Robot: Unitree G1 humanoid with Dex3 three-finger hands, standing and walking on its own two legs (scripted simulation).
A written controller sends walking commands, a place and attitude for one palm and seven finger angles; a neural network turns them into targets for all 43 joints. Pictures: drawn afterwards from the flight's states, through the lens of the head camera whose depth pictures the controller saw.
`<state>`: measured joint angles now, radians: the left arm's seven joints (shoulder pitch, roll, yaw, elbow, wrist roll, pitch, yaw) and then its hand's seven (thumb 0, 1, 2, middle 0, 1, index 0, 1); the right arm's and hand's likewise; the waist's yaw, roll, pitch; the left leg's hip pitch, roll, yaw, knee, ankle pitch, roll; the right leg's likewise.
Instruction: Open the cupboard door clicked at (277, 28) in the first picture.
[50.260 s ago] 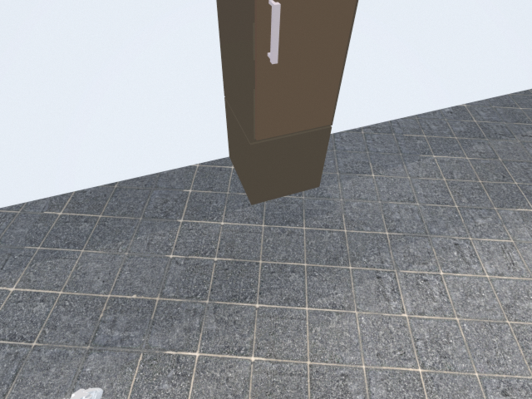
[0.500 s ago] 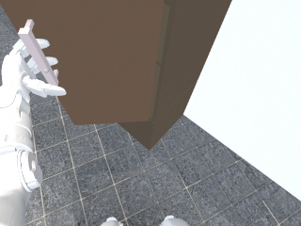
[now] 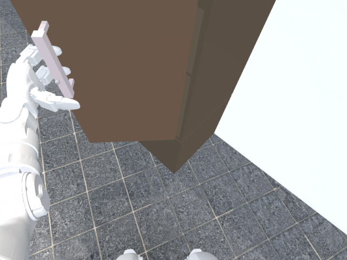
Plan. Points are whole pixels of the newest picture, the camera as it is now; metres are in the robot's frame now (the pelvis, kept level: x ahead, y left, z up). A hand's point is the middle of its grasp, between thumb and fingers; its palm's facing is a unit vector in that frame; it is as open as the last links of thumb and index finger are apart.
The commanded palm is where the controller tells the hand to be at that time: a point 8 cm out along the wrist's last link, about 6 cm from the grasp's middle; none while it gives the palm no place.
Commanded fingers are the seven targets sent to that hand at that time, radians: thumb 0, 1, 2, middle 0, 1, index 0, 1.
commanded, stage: close the thumb around the handle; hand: left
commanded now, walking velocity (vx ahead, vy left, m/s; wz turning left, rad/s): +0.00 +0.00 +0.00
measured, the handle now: (58, 63) +0.54 +0.24 +0.11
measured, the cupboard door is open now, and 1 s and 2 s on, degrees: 47 50 79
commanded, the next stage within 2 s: pull the door open along its arc in 0.60 s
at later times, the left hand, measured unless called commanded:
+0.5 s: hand (58, 82) +0.48 +0.23 +0.11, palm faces +0.03 -1.00 +0.01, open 6.4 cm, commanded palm +0.46 +0.28 +0.11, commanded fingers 0.00 0.90 0.90 -0.40 -1.35 -0.40 -1.35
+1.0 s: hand (63, 88) +0.46 +0.22 +0.11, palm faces +0.03 -1.00 +0.01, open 6.1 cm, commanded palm +0.41 +0.26 +0.11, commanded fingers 0.00 0.90 0.90 -0.40 -1.35 -0.40 -1.35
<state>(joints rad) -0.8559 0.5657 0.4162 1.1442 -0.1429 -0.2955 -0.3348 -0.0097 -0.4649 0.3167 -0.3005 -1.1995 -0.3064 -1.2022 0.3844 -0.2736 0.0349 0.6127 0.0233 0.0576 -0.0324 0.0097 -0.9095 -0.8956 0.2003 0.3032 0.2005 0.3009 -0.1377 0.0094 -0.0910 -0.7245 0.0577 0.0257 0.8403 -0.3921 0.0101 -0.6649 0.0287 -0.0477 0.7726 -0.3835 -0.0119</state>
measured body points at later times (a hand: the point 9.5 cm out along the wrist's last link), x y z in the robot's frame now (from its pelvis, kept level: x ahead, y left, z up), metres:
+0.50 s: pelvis +0.00 +0.00 +0.00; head +0.09 +0.02 +0.44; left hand +0.47 +0.28 +0.11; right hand +0.02 -0.26 -0.11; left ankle +0.00 +0.11 -0.70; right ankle -0.01 -0.12 -0.70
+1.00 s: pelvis +0.00 +0.00 +0.00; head +0.08 +0.01 +0.45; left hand +0.46 +0.27 +0.11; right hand +0.02 -0.27 -0.11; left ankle +0.00 +0.11 -0.70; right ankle -0.01 -0.12 -0.70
